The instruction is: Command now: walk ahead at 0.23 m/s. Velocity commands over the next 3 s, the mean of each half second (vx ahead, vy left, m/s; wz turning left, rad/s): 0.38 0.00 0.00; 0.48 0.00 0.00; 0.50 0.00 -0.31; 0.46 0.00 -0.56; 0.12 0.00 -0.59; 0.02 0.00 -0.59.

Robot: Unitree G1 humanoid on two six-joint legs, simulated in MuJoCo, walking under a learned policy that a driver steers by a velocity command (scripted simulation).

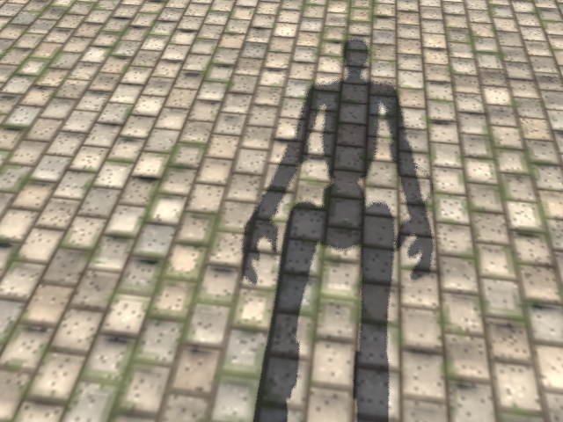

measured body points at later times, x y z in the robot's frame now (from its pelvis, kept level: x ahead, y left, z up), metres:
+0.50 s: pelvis +0.17 +0.04 +0.01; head +0.19 +0.05 +0.46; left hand +0.36 +0.28 -0.11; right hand +0.10 -0.20 -0.13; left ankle +0.05 +0.13 -0.73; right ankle +0.35 -0.12 -0.68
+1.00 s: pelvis +0.46 -0.01 +0.02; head +0.47 -0.01 +0.47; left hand +0.44 +0.25 -0.13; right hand +0.62 -0.27 -0.10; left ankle +0.63 +0.18 -0.66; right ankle +0.42 -0.09 -0.73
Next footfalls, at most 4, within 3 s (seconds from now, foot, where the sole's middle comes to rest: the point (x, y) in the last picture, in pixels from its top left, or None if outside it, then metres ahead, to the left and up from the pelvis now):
0.66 right None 0.46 -0.10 -0.77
1.20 left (238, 328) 0.77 0.15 -0.77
1.76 right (348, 259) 1.00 -0.16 -0.77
2.22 left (333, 187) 1.30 -0.13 -0.77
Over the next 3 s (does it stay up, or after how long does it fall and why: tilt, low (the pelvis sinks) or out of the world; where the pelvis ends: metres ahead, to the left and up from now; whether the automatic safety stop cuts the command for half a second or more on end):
stays up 1.11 -0.17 0.01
